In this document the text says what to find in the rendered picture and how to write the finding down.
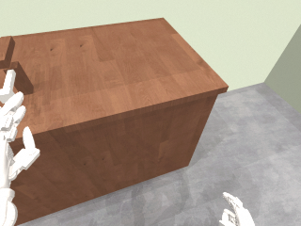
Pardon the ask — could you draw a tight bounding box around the robot left forearm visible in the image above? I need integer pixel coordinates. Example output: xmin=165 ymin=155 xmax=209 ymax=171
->
xmin=0 ymin=188 xmax=18 ymax=226

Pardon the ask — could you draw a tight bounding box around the tap lever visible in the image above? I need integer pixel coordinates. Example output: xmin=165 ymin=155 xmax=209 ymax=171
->
xmin=0 ymin=69 xmax=16 ymax=104

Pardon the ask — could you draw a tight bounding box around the left robot hand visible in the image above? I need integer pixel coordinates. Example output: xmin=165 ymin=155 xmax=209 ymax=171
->
xmin=0 ymin=91 xmax=40 ymax=189

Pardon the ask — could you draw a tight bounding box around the counter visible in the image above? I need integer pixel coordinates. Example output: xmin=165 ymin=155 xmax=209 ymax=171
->
xmin=0 ymin=17 xmax=229 ymax=226

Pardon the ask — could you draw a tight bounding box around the right robot hand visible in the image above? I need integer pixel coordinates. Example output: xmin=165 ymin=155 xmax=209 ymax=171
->
xmin=219 ymin=192 xmax=255 ymax=226

